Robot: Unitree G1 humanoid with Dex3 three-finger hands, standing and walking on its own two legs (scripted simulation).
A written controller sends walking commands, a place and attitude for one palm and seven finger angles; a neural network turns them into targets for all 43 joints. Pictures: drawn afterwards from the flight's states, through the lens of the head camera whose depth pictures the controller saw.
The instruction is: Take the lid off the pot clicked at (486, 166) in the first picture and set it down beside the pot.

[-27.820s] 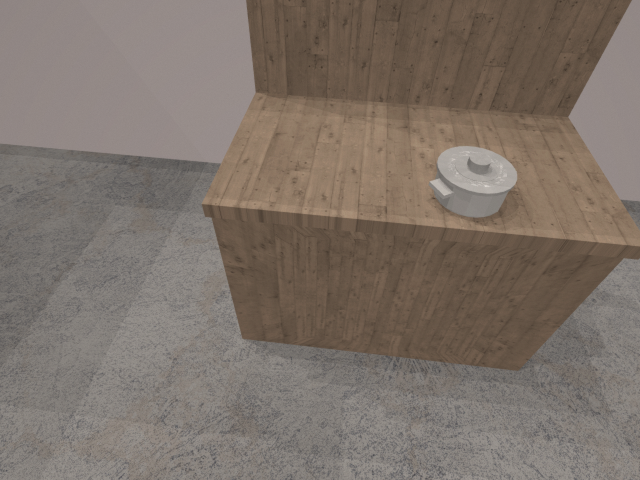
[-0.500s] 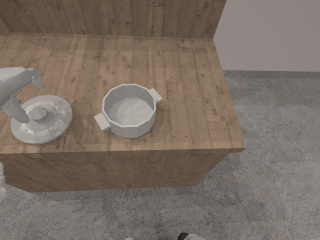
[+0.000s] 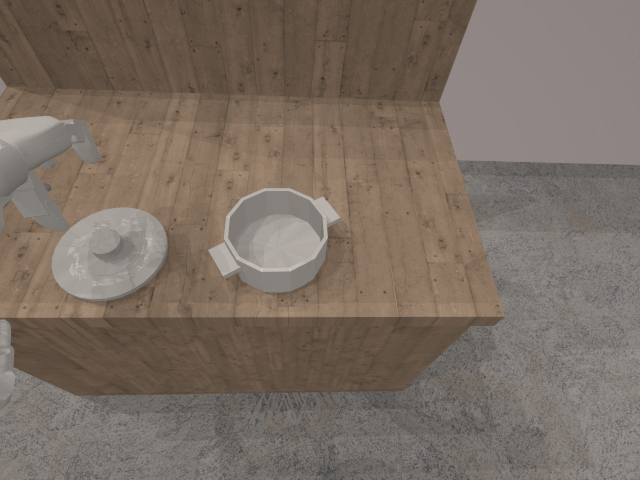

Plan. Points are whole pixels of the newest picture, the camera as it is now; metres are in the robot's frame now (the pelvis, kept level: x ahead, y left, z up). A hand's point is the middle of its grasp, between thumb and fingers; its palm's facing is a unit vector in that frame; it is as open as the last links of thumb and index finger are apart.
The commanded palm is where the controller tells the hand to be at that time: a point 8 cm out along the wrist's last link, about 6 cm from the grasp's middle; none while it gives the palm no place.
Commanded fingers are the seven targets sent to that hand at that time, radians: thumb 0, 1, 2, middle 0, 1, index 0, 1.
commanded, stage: raise the empty hand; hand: left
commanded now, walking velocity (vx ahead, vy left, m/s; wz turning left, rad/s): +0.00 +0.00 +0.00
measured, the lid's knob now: (106, 244) +0.46 +0.33 -0.06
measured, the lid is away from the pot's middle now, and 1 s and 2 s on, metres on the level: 0.26 0.26 0.26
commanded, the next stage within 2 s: draw the hand back to the body in 0.08 s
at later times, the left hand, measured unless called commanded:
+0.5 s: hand (44, 198) +0.42 +0.33 +0.10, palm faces -0.37 -0.10 -0.93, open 10.9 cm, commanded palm +0.40 +0.31 +0.16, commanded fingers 0.00 0.12 0.37 -0.27 -1.01 -0.27 -1.01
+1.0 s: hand (81, 188) +0.39 +0.26 +0.14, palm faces +0.37 -0.88 -0.31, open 10.6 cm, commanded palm +0.33 +0.29 +0.17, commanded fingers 0.00 0.36 0.53 -0.25 -0.79 -0.25 -0.79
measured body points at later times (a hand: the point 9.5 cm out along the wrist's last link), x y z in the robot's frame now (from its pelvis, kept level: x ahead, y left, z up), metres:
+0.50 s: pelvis +0.01 +0.01 +0.01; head +0.07 +0.02 +0.45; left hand +0.43 +0.33 +0.15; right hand +0.07 -0.26 -0.12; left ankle -0.05 +0.06 -0.73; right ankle +0.00 -0.19 -0.73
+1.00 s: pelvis +0.02 -0.02 +0.01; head +0.04 +0.00 +0.46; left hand +0.37 +0.30 +0.16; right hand +0.14 -0.25 -0.10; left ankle -0.05 +0.06 -0.73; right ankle +0.00 -0.19 -0.73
